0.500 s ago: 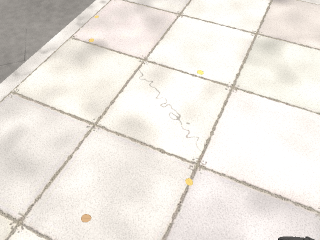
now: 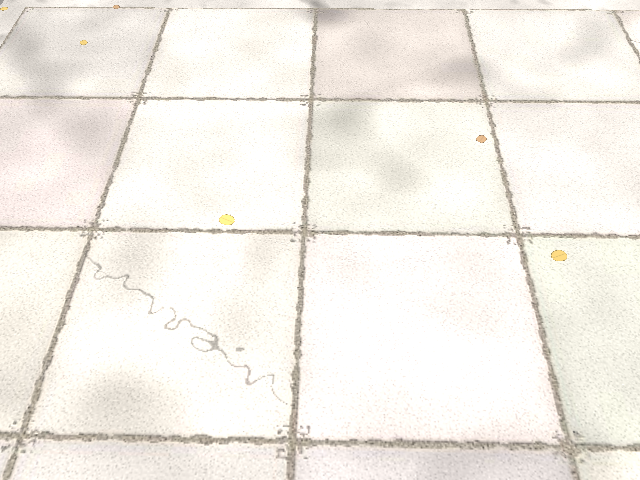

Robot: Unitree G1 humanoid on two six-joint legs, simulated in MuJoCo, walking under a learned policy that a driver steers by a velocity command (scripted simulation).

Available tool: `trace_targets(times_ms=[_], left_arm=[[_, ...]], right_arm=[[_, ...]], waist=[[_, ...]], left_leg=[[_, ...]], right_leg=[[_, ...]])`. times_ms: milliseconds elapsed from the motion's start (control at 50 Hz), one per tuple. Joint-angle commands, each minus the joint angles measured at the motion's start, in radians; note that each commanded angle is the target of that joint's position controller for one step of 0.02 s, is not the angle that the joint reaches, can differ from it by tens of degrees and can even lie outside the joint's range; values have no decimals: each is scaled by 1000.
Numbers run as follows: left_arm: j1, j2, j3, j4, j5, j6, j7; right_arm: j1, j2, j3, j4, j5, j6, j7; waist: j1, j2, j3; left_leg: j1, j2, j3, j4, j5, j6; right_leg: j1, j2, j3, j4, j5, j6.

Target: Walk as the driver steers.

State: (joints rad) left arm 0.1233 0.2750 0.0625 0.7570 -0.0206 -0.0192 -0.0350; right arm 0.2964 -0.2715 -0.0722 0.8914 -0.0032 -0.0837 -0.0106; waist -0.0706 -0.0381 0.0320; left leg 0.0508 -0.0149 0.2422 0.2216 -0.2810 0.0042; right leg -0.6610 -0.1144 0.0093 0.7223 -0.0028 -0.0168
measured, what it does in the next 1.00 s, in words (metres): walks ahead, turning right: right foot, then left foot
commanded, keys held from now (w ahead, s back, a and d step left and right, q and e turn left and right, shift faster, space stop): w+e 0.56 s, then w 0.44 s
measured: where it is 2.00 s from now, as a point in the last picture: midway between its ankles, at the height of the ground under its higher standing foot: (462, 241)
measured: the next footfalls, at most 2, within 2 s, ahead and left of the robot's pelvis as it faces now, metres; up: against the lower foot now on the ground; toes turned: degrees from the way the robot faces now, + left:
right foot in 0.12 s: +0.23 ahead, -0.13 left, +0.00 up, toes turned -8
left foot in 0.62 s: +0.56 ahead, +0.01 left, +0.00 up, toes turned -25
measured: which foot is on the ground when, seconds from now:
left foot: down 0.00-0.14, up 0.16-0.60, down 0.62-1.00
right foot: up 0.00-0.10, down 0.12-0.62, up 0.64-1.00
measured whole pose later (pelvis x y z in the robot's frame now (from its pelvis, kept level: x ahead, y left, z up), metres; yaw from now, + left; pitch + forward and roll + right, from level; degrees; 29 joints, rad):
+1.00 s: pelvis +0.54 -0.12 +0.00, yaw -26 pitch +2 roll +2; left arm 0.08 0.27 0.04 0.66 -0.01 -0.06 -0.02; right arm 0.38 -0.28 -0.05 0.90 0.02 -0.08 0.02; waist -0.11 -0.04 0.02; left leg -0.03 -0.03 0.02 0.24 -0.25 0.02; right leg -0.60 -0.08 0.04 0.62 -0.05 0.00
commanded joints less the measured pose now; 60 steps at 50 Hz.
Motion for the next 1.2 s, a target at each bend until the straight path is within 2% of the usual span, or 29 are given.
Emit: trace_targets(times_ms=[20,80,120,140,160,180,200,220,240,320,420,520,580,600,620,640,660,680,720,780,900,1020,1080,1100,1120,1140,1160,1180,1200], left_arm=[[-110,49,5,-110,0,-11,-19],[-17,100,34,-113,0,-2,-23],[286,206,96,-35,-6,7,-2],[310,327,119,-24,-15,10,17],[306,307,102,-71,-5,-12,7],[285,227,79,-66,4,-29,0],[241,196,70,-66,3,-41,0],[168,161,59,-77,2,-46,2],[118,128,47,-93,9,-47,7],[129,156,52,-101,8,-51,30],[195,174,58,-83,2,-39,52],[255,164,59,-55,-6,-27,56],[231,155,57,-57,0,-17,61],[231,120,44,-60,5,-18,59],[241,67,22,-73,20,-20,55],[394,8,5,-85,-10,-31,53],[395,98,14,-60,-22,-36,57],[278,155,29,-70,-19,-36,55],[147,141,28,-104,8,-42,55],[160,87,20,-107,6,-43,41],[-6,36,-12,-155,13,-53,26],[-140,63,-8,-197,0,-62,6],[2,117,22,-158,9,-63,7],[153,166,46,-116,14,-60,16],[310,251,65,-95,30,-52,28],[329,278,66,-83,24,-49,20],[293,189,41,-87,12,-51,16],[229,160,29,-93,9,-54,15],[171,142,23,-98,17,-55,12]], right_arm=[[-11,-187,-46,-41,18,8,-6],[-41,-228,-59,-48,33,31,-12],[-56,-208,-48,-58,30,37,-14],[24,-66,-6,-104,-23,21,-6],[-7,-74,8,-133,1,-22,7],[-135,-152,-12,-159,46,-50,18],[-166,-145,-7,-171,49,-66,17],[-159,-142,-10,-154,25,-68,9],[-142,-156,-19,-144,6,-60,5],[-151,-114,-15,-154,-13,-19,6],[-329,-71,6,-207,-3,-20,17],[-392,-112,-3,-242,11,-39,36],[-286,-144,-20,-215,12,-55,39],[-185,-169,-34,-187,0,-61,34],[-38,-214,-45,-171,-18,-63,29],[72,-297,-69,-122,-24,-49,34],[69,-207,-49,-121,11,-46,43],[16,-143,-32,-133,16,-41,41],[-66,-109,-16,-138,-3,-28,37],[-68,-89,-4,-119,-4,-32,32],[-23,-172,-21,-83,19,-21,21],[70,-195,-20,-31,33,4,21],[51,-208,-21,-24,36,20,14],[52,-178,-8,-31,27,19,12],[70,-102,19,-67,-2,10,11],[146,-53,37,-71,8,-10,14],[78,-157,10,-72,30,-21,21],[5,-176,5,-93,40,-28,26],[-29,-161,5,-92,30,-28,22]], waist=[[3,78,66],[83,124,-18],[241,68,-172],[153,-211,-228],[158,-180,-404],[201,-68,-296],[171,-32,-193],[121,29,-127],[85,18,-103],[57,15,-67],[123,-34,-21],[142,-55,-16],[80,-98,-43],[37,-89,-107],[-22,0,-244],[35,347,-354],[13,292,-303],[-12,188,-167],[13,98,-44],[59,144,-44],[19,115,-14],[-10,125,16],[93,119,-63],[160,94,-162],[197,-70,-311],[155,-278,-392],[173,-159,-286],[157,-115,-167],[130,-46,-113]], left_leg=[[20,313,-62,-38,447,138],[62,311,-20,178,897,104],[-144,241,13,617,810,40],[-575,92,-9,985,-40,-26],[-777,-36,-268,1181,-342,-38],[-881,24,-334,1191,-253,-10],[-880,68,-328,1117,-162,13],[-814,108,-329,1026,-99,11],[-735,132,-335,955,-57,5],[-659,122,-305,776,41,-50],[-597,53,-293,409,345,-75],[-552,25,-329,271,335,-47],[-429,16,-304,227,237,-1],[-274,32,-301,210,244,33],[-25,182,-448,236,194,98],[288,386,-922,139,-32,273],[283,409,-1061,70,-267,277],[166,366,-913,56,-262,235],[-48,290,-701,30,-34,207],[-148,237,-565,-20,146,209],[-191,213,-395,-83,278,208],[-104,256,-368,-32,315,170],[-92,231,-314,160,590,125],[-177,181,-270,353,599,93],[-442,96,-209,706,282,39],[-709,-26,-279,943,-298,13],[-819,39,-341,1037,-278,21],[-845,83,-317,1022,-179,32],[-808,116,-302,979,-97,29]], right_leg=[[-25,12,-40,-65,-44,-33],[154,105,-121,-72,-192,-93],[613,164,-84,-167,-133,-166],[939,-91,380,-205,-161,-307],[1080,-231,847,-406,-382,-445],[1024,-212,743,-458,-348,-376],[895,-172,606,-449,-276,-337],[748,-128,493,-446,-161,-302],[643,-94,416,-459,-64,-285],[485,-45,305,-507,97,-283],[415,27,236,-498,-31,-211],[508,-17,348,-403,-110,-186],[551,-26,393,-298,-31,-161],[533,22,357,-187,44,-133],[424,79,283,74,-61,-96],[64,229,160,405,-498,-17],[-79,172,195,542,-573,-8],[-120,137,193,576,-485,-8],[-85,78,143,502,-372,-8],[7,30,101,369,-332,-7],[52,21,28,8,-85,19],[120,62,3,-172,-37,-6],[366,110,-41,-253,-74,-61],[592,83,-13,-243,-66,-95],[901,-151,293,-239,-95,-185],[1042,-288,690,-380,-268,-302],[971,-252,649,-412,-377,-270],[846,-213,504,-430,-323,-238],[729,-169,412,-456,-236,-222]])
Velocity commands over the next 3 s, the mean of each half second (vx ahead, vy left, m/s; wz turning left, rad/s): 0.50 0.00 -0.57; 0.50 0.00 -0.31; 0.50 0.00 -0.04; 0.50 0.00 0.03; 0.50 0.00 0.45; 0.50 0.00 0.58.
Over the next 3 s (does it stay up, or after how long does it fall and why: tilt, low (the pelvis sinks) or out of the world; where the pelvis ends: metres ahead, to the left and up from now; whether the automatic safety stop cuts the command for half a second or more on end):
stays up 1.54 -0.46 0.01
